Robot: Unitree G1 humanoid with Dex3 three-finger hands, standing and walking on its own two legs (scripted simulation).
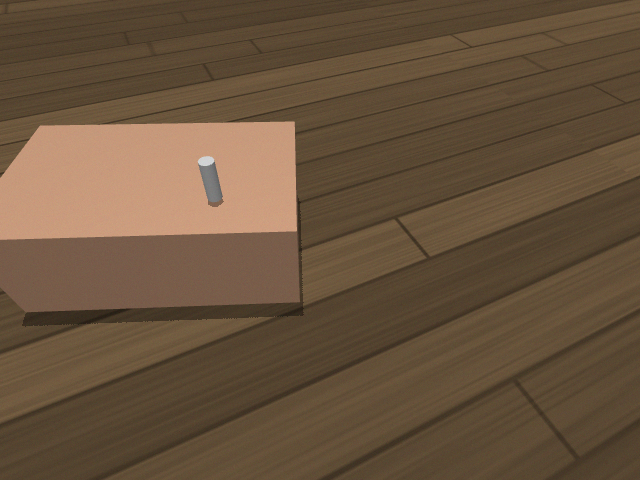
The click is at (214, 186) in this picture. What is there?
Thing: slim round
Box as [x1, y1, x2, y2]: [198, 156, 222, 201]
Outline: 204,156 198,160 198,164 207,198 210,201 217,201 222,196 214,161 212,157
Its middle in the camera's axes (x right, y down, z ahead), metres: -0.34 -0.20 +1.23
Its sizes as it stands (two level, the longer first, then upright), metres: 0.048 0.048 0.144
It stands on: a support 0.39 m high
